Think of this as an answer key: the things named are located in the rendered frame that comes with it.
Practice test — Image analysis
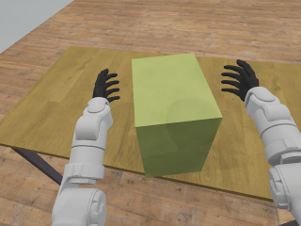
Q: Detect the robot left hand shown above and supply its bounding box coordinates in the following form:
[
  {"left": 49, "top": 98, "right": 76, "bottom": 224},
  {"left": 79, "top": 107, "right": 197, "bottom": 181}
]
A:
[{"left": 92, "top": 68, "right": 120, "bottom": 103}]

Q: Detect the carton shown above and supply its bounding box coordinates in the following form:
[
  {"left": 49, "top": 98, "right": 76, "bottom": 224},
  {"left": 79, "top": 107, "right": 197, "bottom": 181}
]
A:
[{"left": 132, "top": 53, "right": 223, "bottom": 178}]

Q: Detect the robot left upper arm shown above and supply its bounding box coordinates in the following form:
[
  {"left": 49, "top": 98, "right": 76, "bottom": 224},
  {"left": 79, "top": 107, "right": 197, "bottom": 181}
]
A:
[{"left": 52, "top": 187, "right": 106, "bottom": 226}]

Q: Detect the robot right forearm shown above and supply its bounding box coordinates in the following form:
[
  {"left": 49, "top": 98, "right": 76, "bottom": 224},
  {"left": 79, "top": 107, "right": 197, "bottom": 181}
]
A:
[{"left": 244, "top": 87, "right": 301, "bottom": 166}]

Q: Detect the robot right upper arm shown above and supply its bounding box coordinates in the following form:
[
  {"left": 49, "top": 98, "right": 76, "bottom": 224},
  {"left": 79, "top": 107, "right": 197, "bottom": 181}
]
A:
[{"left": 268, "top": 162, "right": 301, "bottom": 226}]

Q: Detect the table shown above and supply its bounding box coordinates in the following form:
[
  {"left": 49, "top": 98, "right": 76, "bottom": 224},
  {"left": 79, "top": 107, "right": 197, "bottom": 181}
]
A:
[{"left": 0, "top": 46, "right": 301, "bottom": 226}]

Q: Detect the robot right hand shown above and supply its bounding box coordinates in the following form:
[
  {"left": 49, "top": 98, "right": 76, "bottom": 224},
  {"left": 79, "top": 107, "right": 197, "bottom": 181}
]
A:
[{"left": 221, "top": 59, "right": 260, "bottom": 102}]

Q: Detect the robot left forearm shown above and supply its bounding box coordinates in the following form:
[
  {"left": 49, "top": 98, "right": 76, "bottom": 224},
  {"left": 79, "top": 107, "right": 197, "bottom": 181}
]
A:
[{"left": 51, "top": 97, "right": 113, "bottom": 224}]

